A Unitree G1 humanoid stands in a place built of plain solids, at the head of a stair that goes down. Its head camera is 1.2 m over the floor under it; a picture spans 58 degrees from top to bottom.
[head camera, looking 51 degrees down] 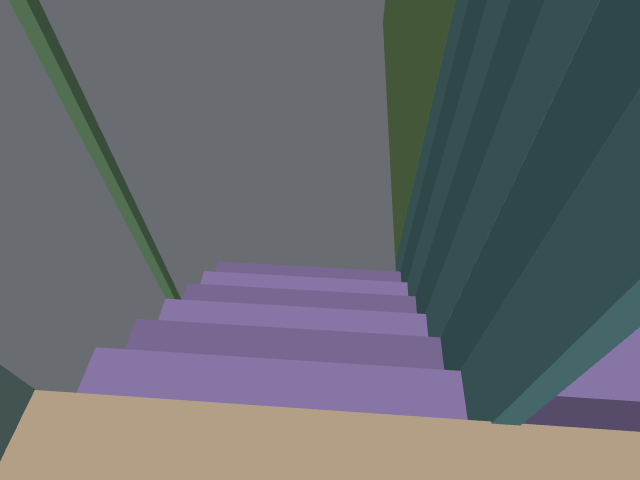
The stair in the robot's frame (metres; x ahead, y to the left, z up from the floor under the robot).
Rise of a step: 0.20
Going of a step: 0.22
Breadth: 1.25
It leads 4 degrees to the right of straight ahead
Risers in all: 7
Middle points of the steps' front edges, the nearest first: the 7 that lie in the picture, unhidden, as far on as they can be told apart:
0.39 0.17 0.00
0.62 0.16 -0.20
0.84 0.14 -0.40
1.06 0.13 -0.60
1.28 0.11 -0.80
1.50 0.10 -1.00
1.72 0.08 -1.20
